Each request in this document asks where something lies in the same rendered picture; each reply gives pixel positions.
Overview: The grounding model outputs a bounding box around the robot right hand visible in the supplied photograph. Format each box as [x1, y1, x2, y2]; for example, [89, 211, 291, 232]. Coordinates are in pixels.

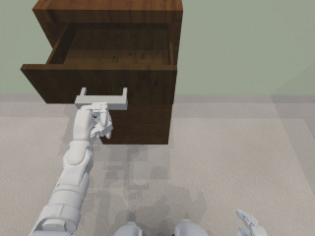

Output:
[236, 209, 268, 236]

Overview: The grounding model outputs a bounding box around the robot right shin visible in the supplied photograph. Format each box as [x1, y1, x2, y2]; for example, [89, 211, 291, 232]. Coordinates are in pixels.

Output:
[179, 219, 191, 225]

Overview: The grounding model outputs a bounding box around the drawer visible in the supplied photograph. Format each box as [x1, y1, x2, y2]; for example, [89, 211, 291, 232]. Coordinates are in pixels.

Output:
[20, 23, 177, 104]

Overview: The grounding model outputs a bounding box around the handle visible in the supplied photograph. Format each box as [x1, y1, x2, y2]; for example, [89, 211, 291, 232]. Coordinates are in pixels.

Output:
[75, 88, 128, 110]

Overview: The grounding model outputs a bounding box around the right robot thigh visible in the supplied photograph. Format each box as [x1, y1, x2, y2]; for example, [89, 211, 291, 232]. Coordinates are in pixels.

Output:
[174, 222, 209, 236]

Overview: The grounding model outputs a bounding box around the cabinet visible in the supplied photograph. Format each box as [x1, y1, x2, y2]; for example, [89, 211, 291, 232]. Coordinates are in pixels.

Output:
[32, 0, 183, 145]

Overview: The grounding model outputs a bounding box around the left robot forearm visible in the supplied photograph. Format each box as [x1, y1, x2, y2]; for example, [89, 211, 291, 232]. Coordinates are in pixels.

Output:
[29, 140, 94, 236]

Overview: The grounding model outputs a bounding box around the robot left hand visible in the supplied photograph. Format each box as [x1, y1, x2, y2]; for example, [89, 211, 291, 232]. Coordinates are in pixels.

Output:
[73, 101, 113, 145]

